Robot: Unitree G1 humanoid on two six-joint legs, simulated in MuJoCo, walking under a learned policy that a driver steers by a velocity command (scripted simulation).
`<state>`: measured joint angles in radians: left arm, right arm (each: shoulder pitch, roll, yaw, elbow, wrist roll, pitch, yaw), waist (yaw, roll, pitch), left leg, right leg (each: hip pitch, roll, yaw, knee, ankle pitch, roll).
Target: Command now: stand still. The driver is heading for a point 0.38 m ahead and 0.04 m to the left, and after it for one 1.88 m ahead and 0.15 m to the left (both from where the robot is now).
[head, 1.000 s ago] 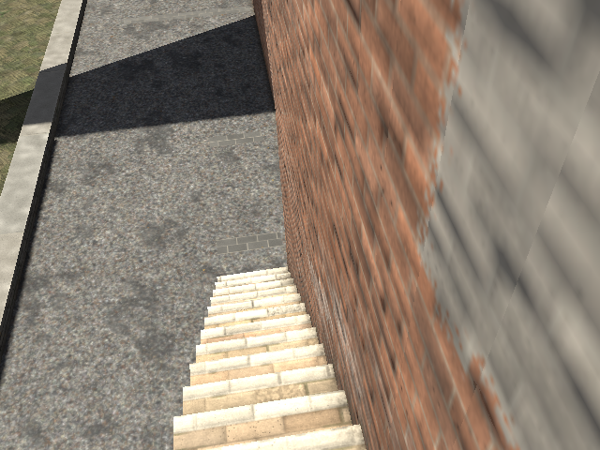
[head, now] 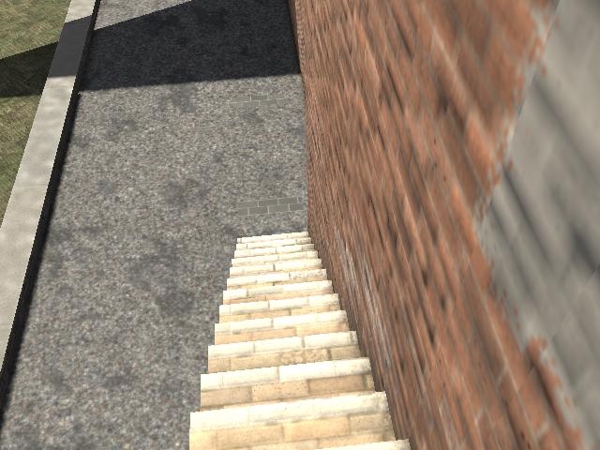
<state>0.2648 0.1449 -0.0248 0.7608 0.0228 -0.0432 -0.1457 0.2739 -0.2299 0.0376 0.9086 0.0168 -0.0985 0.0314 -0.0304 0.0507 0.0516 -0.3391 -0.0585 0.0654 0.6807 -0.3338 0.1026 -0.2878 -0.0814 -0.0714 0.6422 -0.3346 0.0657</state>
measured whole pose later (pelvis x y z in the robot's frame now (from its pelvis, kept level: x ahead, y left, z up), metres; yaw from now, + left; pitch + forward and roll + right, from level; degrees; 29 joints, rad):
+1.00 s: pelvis +0.01 +0.00 +0.00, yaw +1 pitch -1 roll -1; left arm 0.32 0.16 -0.01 0.74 0.03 -0.01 -0.13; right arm 0.27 -0.22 0.04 0.94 0.01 -0.09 0.02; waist -0.04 0.04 0.07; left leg -0.28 -0.08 0.05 0.62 -0.32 0.10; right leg -0.24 -0.10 -0.07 0.61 -0.34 0.07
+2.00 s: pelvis +0.01 +0.00 +0.01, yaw +0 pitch -2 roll +0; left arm 0.36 0.18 -0.01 0.80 0.03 0.02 -0.13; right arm 0.27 -0.23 0.03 0.98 0.01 -0.07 0.03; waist -0.03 0.03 0.09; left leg -0.24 -0.10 0.05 0.57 -0.29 0.10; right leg -0.22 -0.11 -0.06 0.58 -0.32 0.07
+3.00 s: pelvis +0.01 +0.00 +0.01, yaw -1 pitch -3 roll +0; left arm 0.36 0.17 -0.02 0.93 0.03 0.05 -0.13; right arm 0.30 -0.21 0.03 1.02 0.01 -0.05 0.04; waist -0.03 0.02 0.10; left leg -0.18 -0.11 0.05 0.49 -0.25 0.10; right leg -0.17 -0.11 -0.04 0.52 -0.29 0.08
